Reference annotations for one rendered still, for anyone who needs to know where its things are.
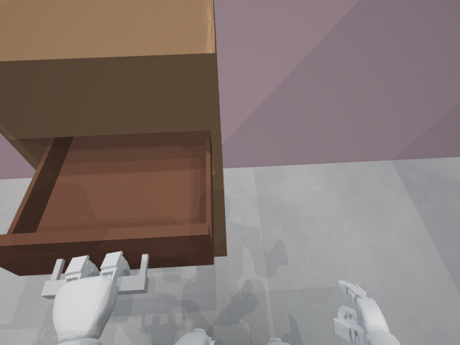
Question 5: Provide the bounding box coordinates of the cabinet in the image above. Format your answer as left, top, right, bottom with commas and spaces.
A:
0, 0, 227, 257

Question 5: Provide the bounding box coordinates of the robot right hand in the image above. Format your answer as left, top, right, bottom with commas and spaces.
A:
333, 280, 390, 345

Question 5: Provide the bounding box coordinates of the handle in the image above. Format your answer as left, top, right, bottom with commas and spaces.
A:
41, 254, 149, 299

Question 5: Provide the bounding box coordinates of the robot right forearm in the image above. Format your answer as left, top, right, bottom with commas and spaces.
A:
364, 330, 400, 345

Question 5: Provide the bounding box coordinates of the robot left hand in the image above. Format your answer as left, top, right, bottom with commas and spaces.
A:
52, 251, 131, 343

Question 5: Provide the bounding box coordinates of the drawer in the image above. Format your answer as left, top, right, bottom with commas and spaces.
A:
0, 130, 214, 276

